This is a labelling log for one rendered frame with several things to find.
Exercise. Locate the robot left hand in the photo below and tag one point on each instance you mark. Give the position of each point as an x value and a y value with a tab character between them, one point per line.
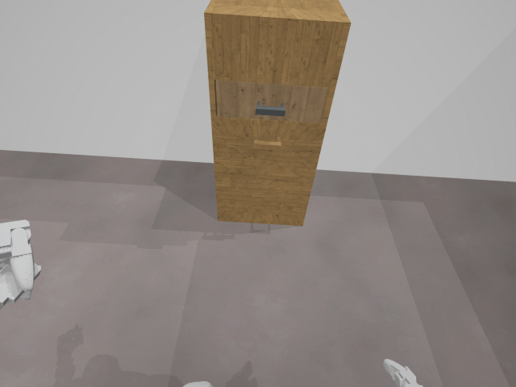
17	268

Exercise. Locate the drawer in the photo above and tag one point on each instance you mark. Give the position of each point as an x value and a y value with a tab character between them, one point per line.
238	99

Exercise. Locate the cabinet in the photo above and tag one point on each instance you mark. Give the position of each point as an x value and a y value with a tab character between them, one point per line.
287	42

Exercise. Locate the handle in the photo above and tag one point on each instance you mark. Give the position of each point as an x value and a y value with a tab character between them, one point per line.
267	145
270	110

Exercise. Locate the robot right hand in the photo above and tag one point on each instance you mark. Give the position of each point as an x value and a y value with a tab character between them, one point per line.
402	376

